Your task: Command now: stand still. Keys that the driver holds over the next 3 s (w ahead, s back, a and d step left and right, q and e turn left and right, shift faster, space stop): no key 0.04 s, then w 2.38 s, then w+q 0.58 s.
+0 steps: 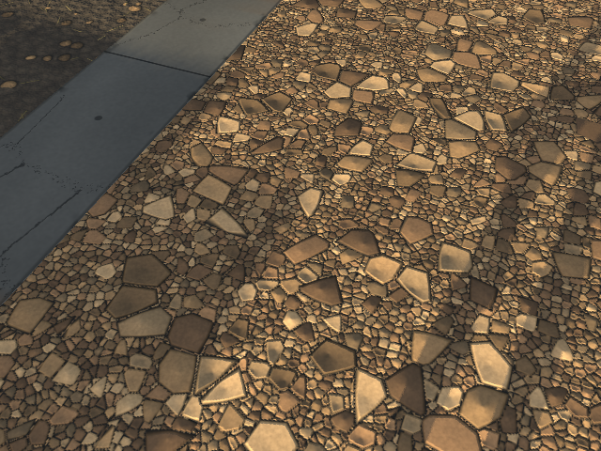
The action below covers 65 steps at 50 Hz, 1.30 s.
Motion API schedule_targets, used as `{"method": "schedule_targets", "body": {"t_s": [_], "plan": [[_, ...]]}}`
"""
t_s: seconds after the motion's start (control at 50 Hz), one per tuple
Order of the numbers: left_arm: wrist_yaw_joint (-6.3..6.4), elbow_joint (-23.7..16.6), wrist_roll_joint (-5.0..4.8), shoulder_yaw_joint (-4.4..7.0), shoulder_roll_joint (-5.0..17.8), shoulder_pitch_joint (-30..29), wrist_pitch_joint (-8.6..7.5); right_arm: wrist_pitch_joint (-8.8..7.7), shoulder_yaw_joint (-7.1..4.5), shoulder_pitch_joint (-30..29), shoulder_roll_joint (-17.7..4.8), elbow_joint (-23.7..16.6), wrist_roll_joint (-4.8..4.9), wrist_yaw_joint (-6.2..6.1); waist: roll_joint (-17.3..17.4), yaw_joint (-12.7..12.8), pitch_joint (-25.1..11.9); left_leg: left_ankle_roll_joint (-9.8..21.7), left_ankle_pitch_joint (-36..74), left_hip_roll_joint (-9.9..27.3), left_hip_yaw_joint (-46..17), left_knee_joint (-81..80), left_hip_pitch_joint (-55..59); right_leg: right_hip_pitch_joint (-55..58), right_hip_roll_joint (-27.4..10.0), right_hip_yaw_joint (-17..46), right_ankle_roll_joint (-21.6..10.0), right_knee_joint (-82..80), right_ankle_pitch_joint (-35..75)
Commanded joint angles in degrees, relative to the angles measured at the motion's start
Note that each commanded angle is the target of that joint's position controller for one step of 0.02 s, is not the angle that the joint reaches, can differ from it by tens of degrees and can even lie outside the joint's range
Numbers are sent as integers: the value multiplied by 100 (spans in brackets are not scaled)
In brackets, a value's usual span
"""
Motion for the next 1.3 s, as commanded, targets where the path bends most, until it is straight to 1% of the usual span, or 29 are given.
{"method": "schedule_targets", "body": {"t_s": [0.02, 0.06, 0.1, 0.16, 0.18, 0.22, 0.26, 0.3, 0.32, 0.34, 0.36, 0.38, 0.42, 0.5, 0.64, 0.68, 0.72, 0.76, 0.78, 0.8, 0.82, 0.84, 0.88, 0.92, 0.98, 1.1, 1.2, 1.26, 1.3], "plan": [[22, -30, 0, 73, 550, 173, -42, -45, -73, 170, -525, -41, 0, -30, -59, 10, 96, 157, 295, 508, -510, -306, 103, -417, -671, 580, -173, -440, 523], [24, 42, 5, 64, 514, 293, -38, -42, -60, 242, -486, 39, -6, -31, -80, 24, -20, 167, -180, 443, -470, -292, 137, -401, -627, 573, -198, -496, -24], [19, 43, 11, 161, 727, 410, 15, -7, -115, 224, -570, 17, -39, -12, -261, 72, 145, 281, -1708, 141, -273, 110, -211, -645, -535, 702, -416, -479, -1896], [-6, 85, 38, 272, 844, 884, 39, -32, -81, -127, -295, -205, -120, 71, -761, 315, 739, 325, -2020, -151, 79, 1127, -1408, -618, -1193, 1819, -933, -1058, -3546], [-3, 106, 52, 327, 909, 951, 15, -87, -57, -174, -178, -269, -167, 93, -971, 324, 806, 314, -1474, -99, 309, 1584, -1629, -470, -1598, 2259, -1136, -1278, -3485], [-30, 61, 90, 370, 874, 938, -70, -221, -117, -307, -349, -398, -146, 130, -792, 307, 743, 355, -1447, 127, 186, 1962, -1800, -366, -1821, 2390, -1272, -1378, -2813], [-53, -12, 69, 413, 894, 741, -149, -330, -145, -110, -329, -423, -87, 189, -751, 101, 648, 428, -1423, 147, 257, 1462, -1333, -521, -1638, 1928, -1163, -1168, -2346], [-73, -148, 7, 415, 762, 321, -183, -405, -176, 830, -195, -92, -9, 165, -540, -403, 589, 465, -778, -169, 528, 300, 561, -1668, -1107, 1219, -859, -538, -2014], [-85, -261, 42, 370, 561, 171, -235, -440, -247, 1423, -375, 103, -43, 113, 7, -608, 489, 476, -999, 164, -62, -123, 1517, -2376, -732, 744, -674, 355, -1685], [-144, -478, 4, 234, 67, 67, -310, -477, -392, 2185, -969, 223, -95, 68, 1472, -813, 110, 814, -2720, 1581, -2412, -1257, 2227, -3232, 22, -275, -383, 2285, -1479], [-187, -606, 173, 320, 456, -82, -341, -422, -445, 2413, -1124, 382, -43, 81, 1343, -689, 360, 1149, -3222, 2260, -3589, -1632, 1851, -3737, 6, -364, -382, 3371, -1780], [-251, -603, 235, 349, 543, -149, -362, -425, -364, 1815, -798, 205, -58, 95, 537, -336, 774, 1163, -3125, 2138, -3270, -1590, 1343, -3815, -363, -146, -441, 3948, -1271], [-360, -494, 159, 301, 293, 25, -426, -533, -299, 1115, -570, -66, -49, 124, 221, 8, 758, 981, -1767, 1641, -2211, -1646, 963, -3521, -667, -153, -368, 4016, -346], [-409, -567, 184, 331, 291, -146, -330, -657, -180, 1605, -304, 169, -21, 97, 409, 38, 403, 835, 1446, 1182, -924, -1326, 1359, -3549, -637, -584, -158, 3965, 171], [-405, -1280, 67, 155, 19, -1780, -271, -665, -77, 1930, -283, 317, -39, 18, 553, -213, 687, 797, 3218, 940, -250, -1346, 974, -2995, -293, -1203, -105, 1896, 774], [-368, -1358, 47, 162, 116, -1758, -272, -682, -91, 1901, -384, 355, -45, 3, 618, -119, 618, 785, 4019, 1067, -186, -1187, 1081, -2474, -164, -1282, -288, 1472, 771], [-286, -1236, 44, 251, 335, -1126, -305, -704, -121, 1707, -502, 343, -35, -19, 649, 233, 237, 708, 5511, 1156, -81, -406, 1307, -1647, 72, -1262, -528, 1308, 600], [-196, -739, 49, 415, 597, 485, -394, -666, -160, 1439, -623, 289, -1, -17, 576, 944, -554, 634, 5456, 1073, 42, 1443, 1118, 30, 115, -1080, -784, 720, 777], [-133, -563, 179, 540, 949, 1302, -423, -663, -123, 1427, -488, 170, 22, 23, 233, 1203, -1055, 611, 3728, 858, 149, 2924, 135, 1286, -770, -115, -1009, 568, -44], [-142, -571, 314, 652, 1427, 1562, -407, -630, -5, 2126, 286, 65, 132, 103, -1057, 713, -1744, 416, -1436, -168, 358, 5322, -1837, 2728, -2638, 2854, -1883, 268, -379], [-224, -567, 58, 638, 1186, 1264, -352, -592, -192, 1740, -385, 79, 46, 92, -327, 799, -1639, 529, -1676, -272, -302, 5970, -2470, 2310, -2568, 3795, -2024, -542, -1228], [-233, -692, -15, 557, 922, 506, -371, -605, -231, 1148, -434, -178, 6, 101, -322, 482, -595, 583, -1052, 109, -318, 5752, -2800, 1390, -2388, 2815, -1789, -807, -1465], [-246, -692, 35, 404, 331, 98, -499, -596, -253, 771, -302, -247, -55, 133, 7, 152, 107, 557, -567, 429, -287, 5153, -2322, 50, -1893, 1679, -1419, -1133, -191], [-199, -509, 44, 312, 112, 317, -600, -446, -227, 970, -30, -208, -143, 203, -105, -122, 114, 423, -550, 544, -254, 4687, -1794, -494, -1583, 980, -1211, -1236, 625], [-178, -363, 31, 332, 364, 725, -696, -310, -252, 543, -35, -406, -169, 262, -226, -182, 240, 274, -279, 634, -27, 4158, -2126, -541, -1410, 482, -1173, -1386, 1212], [-182, -297, 15, 272, 387, 1365, -662, -305, -206, -1106, -60, -988, -69, 309, -306, 216, 425, 84, 912, 582, 400, 2275, -2592, -50, -1153, -43, -907, -1457, 2200], [-118, -140, 78, 261, 443, 1870, -627, -351, -184, -1841, -110, -1263, -44, 286, -408, 461, 427, 250, 942, 344, 556, 1361, -2681, 1015, -1396, -83, -929, -1158, 2947], [-67, -131, 124, 292, 552, 1716, -608, -425, -242, -1630, -232, -1283, -49, 252, -457, 219, 314, 514, 332, 116, 611, 983, -2158, 1397, -1553, -188, -873, -562, 4287], [-68, -142, 118, 323, 655, 1548, -586, -499, -364, -401, -414, -895, -66, 170, -452, -311, -296, 749, 180, -237, 737, 564, -709, 1314, -1423, -358, -719, 820, 5319]]}}
Next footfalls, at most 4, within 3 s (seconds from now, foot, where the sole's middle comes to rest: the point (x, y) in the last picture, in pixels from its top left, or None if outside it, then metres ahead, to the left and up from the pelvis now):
0.78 right None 0.43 -0.02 -0.78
1.32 left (252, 362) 0.75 0.14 -0.78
1.86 right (320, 264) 1.05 -0.03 -0.78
2.44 left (261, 190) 1.35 0.14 -0.78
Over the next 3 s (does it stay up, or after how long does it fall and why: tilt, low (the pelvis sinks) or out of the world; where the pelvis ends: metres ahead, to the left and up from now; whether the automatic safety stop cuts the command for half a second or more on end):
stays up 1.49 0.06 -0.02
